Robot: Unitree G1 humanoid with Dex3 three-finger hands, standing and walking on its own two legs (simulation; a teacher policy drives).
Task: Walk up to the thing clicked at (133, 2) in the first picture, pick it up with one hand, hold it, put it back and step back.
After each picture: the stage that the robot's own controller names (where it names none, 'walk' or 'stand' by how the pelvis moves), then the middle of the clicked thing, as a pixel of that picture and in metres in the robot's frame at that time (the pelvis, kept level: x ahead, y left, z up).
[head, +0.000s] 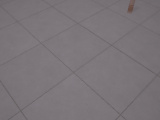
stand; (131, 4) +2.10 -0.66 -0.65
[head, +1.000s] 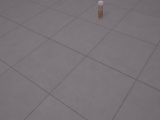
walk; (100, 10) +2.03 -0.11 -0.63
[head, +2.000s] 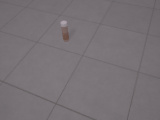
walk; (65, 31) +1.41 +0.27 -0.65
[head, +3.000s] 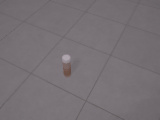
walk; (66, 66) +0.89 +0.20 -0.64
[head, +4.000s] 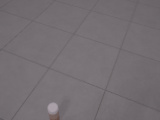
walk; (54, 114) +0.49 +0.19 -0.63
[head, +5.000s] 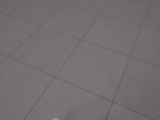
stand; out of the picture +0.38 +0.20 -0.65
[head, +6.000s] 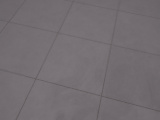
stand; out of the picture +0.25 +0.19 -0.64
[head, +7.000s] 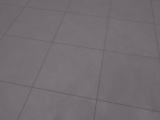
stand; out of the picture +0.27 +0.24 -0.65
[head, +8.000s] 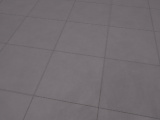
stand; out of the picture +0.26 +0.23 -0.66
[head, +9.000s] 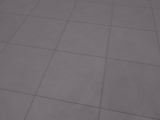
stand; out of the picture +0.25 +0.22 -0.66
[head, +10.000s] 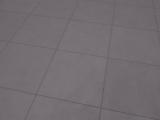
stand; out of the picture +0.25 +0.22 -0.66
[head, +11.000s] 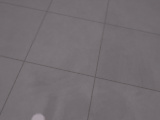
go down; out of the picture +0.28 +0.22 -0.55
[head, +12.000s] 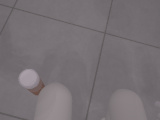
go down; (34, 84) +0.34 +0.24 -0.29
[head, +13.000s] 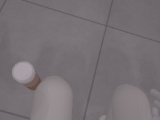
close in; (29, 78) +0.34 +0.25 -0.24
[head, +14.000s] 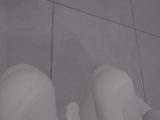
close in; out of the picture +0.31 +0.28 -0.15
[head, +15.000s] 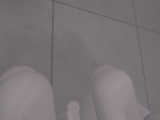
close; out of the picture +0.34 +0.29 -0.15
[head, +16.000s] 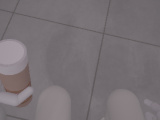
lift; (16, 80) +0.31 +0.22 -0.01
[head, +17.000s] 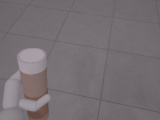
lift; (35, 89) +0.30 +0.16 +0.06
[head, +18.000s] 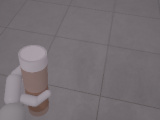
hold; (36, 85) +0.32 +0.16 +0.04
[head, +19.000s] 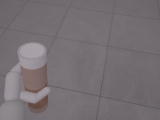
hold; (35, 82) +0.33 +0.17 +0.05
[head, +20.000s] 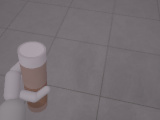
crouch; (35, 81) +0.33 +0.17 +0.05
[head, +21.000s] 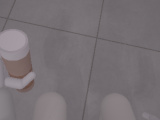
crouch; (19, 66) +0.37 +0.22 -0.04
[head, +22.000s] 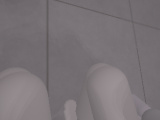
lower; out of the picture +0.35 +0.30 -0.15
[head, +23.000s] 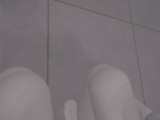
lower; out of the picture +0.35 +0.29 -0.15
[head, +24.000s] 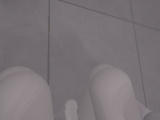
lower; out of the picture +0.34 +0.29 -0.15
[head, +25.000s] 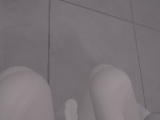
lower; out of the picture +0.33 +0.29 -0.15
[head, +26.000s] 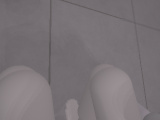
loosen; out of the picture +0.32 +0.29 -0.15
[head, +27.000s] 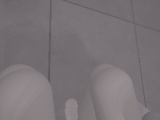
withdraw; out of the picture +0.30 +0.29 -0.15
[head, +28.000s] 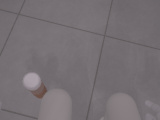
walk; (36, 87) +0.34 +0.25 -0.36
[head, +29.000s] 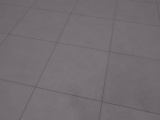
stand; out of the picture +0.26 +0.22 -0.59
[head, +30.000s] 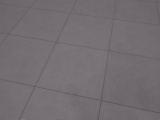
stand; out of the picture +0.27 +0.23 -0.59
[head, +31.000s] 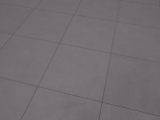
stand; out of the picture +0.27 +0.23 -0.62
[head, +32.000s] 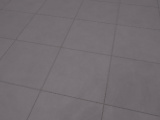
stand; out of the picture +0.28 +0.22 -0.66
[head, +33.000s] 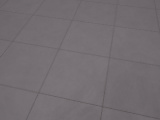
stand; out of the picture +0.26 +0.22 -0.66
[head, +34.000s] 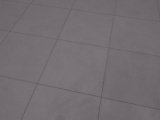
walk; out of the picture +0.27 +0.22 -0.65
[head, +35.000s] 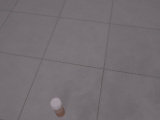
walk; (58, 108) +0.42 +0.21 -0.64
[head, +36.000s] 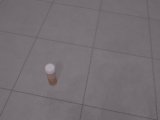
walk; (51, 75) +0.68 +0.23 -0.63
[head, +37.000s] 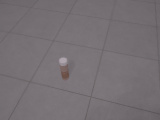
stand; (64, 69) +0.89 +0.22 -0.64
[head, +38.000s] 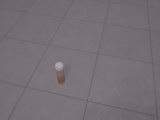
stand; (60, 74) +0.88 +0.23 -0.66
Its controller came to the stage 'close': yes
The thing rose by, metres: 0.68
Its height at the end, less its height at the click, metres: +0.00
